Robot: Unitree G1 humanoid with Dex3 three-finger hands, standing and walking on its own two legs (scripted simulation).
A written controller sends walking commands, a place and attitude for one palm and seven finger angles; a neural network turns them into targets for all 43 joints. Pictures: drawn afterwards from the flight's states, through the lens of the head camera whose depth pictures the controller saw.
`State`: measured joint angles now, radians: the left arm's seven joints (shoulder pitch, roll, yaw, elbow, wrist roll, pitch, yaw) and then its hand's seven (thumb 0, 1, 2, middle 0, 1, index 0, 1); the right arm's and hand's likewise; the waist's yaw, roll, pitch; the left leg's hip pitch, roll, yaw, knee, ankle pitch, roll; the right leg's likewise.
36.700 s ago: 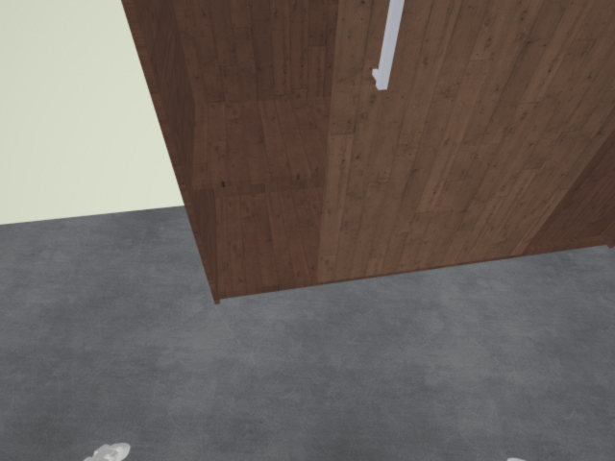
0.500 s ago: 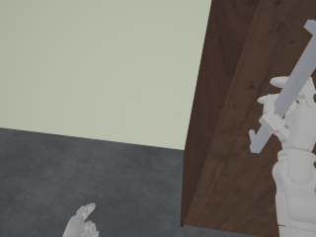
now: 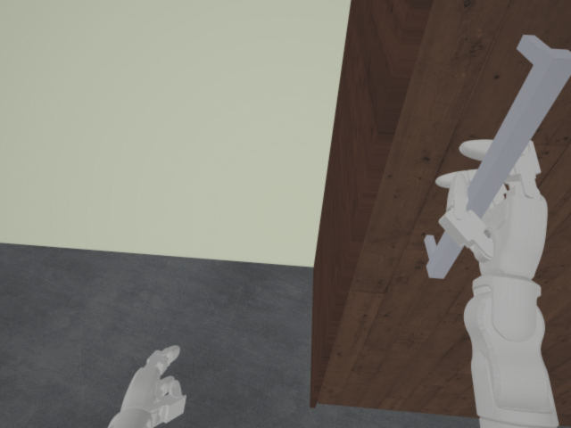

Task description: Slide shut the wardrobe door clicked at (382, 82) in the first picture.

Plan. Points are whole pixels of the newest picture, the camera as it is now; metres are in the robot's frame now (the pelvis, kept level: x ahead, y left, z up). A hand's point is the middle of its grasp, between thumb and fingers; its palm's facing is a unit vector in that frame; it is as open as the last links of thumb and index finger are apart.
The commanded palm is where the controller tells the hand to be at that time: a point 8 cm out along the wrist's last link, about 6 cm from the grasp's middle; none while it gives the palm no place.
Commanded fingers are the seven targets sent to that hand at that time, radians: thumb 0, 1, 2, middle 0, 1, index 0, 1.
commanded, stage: stop walking and hold the door there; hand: right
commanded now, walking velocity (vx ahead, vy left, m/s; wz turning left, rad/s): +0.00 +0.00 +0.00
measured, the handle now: (473, 181) +0.33 -0.19 +0.24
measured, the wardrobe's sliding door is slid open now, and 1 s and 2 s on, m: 0.00 0.00 0.00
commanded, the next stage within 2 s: loosen the grip on the handle in 0.52 s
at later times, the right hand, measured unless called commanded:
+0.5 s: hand (450, 212) +0.30 -0.16 +0.22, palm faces +0.24 +0.97 -0.05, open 6.0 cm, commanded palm +0.26 -0.17 +0.22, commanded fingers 0.00 -0.90 -0.90 0.45 1.40 0.45 1.40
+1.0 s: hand (461, 211) +0.30 -0.17 +0.22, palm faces +0.36 +0.93 -0.04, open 12.7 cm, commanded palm +0.26 -0.21 +0.22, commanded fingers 0.00 0.55 -0.20 0.32 1.23 0.32 1.23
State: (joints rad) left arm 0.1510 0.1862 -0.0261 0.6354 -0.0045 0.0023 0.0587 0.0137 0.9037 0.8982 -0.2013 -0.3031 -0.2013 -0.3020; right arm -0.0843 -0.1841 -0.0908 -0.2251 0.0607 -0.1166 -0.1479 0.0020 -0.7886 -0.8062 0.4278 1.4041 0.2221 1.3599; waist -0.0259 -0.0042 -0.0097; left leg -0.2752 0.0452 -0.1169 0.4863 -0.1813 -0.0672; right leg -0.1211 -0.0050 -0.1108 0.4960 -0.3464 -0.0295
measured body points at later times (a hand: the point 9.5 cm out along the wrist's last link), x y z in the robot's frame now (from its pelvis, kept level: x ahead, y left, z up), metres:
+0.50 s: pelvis +0.02 +0.00 +0.00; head +0.00 +0.00 +0.45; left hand +0.21 +0.21 -0.08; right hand +0.28 -0.21 +0.22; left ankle +0.05 +0.17 -0.73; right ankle -0.05 -0.09 -0.73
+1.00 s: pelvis -0.03 +0.06 -0.01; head -0.04 +0.07 +0.44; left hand +0.15 +0.26 -0.09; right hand +0.27 -0.22 +0.22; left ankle +0.05 +0.17 -0.73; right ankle -0.05 -0.09 -0.73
